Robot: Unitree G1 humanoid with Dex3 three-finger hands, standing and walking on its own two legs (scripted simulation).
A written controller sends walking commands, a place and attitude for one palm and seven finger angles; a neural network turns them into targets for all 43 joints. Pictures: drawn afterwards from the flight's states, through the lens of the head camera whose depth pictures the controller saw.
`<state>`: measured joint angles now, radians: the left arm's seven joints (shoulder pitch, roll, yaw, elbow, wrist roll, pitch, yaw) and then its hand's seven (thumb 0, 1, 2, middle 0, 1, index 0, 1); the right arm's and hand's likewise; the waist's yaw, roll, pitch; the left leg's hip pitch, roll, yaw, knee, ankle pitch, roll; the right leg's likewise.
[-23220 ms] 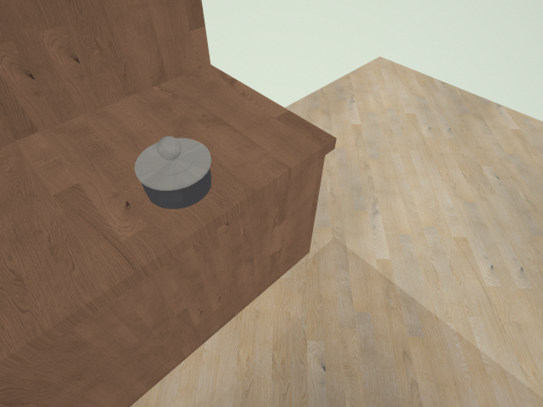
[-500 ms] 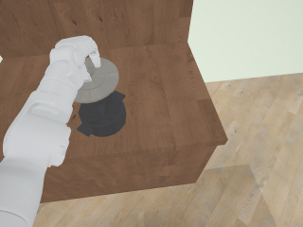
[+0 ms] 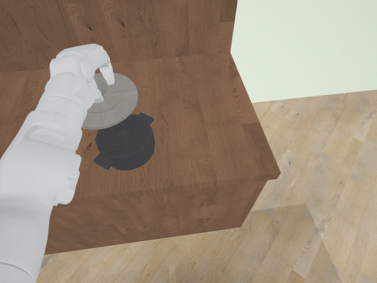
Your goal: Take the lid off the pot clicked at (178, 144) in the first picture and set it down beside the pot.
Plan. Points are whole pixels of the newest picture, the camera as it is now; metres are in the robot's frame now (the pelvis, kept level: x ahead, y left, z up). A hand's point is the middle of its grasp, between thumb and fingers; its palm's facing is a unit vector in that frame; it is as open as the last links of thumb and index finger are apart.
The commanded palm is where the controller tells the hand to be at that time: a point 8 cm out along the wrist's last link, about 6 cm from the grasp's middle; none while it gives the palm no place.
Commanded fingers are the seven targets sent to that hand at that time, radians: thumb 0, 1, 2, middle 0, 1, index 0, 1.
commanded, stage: move the lid sideways beside the pot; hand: left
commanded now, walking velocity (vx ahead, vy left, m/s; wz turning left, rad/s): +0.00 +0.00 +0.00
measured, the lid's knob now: (94, 85) +0.53 +0.17 +0.14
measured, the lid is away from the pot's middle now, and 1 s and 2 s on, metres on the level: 0.02 0.15 0.24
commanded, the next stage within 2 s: none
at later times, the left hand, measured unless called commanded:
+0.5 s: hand (63, 89) +0.50 +0.22 +0.15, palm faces -0.36 -0.09 -0.93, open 7.8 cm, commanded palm +0.52 +0.23 +0.22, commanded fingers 0.00 0.63 0.89 -0.75 -1.12 -0.83 -1.15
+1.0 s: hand (32, 96) +0.49 +0.28 +0.15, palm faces -0.38 -0.09 -0.92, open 7.8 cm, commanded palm +0.51 +0.29 +0.22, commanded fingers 0.00 0.63 0.89 -0.75 -1.12 -0.83 -1.15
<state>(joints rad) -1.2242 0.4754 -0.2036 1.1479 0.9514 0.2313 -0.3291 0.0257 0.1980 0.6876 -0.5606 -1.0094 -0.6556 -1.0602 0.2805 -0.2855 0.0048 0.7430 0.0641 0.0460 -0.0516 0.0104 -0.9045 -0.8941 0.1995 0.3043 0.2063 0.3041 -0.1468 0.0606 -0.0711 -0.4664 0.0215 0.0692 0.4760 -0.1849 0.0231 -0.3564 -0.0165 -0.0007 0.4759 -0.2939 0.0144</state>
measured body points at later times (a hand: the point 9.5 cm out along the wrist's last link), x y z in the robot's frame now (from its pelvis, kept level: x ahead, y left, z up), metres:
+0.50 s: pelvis +0.00 +0.01 +0.00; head +0.06 +0.00 +0.45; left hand +0.51 +0.22 +0.20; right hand +0.03 -0.27 -0.13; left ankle +0.02 +0.11 -0.74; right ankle -0.04 -0.13 -0.74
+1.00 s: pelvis +0.00 +0.01 +0.00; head +0.07 +0.01 +0.44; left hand +0.50 +0.28 +0.21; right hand +0.02 -0.27 -0.12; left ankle +0.02 +0.11 -0.74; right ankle -0.04 -0.13 -0.74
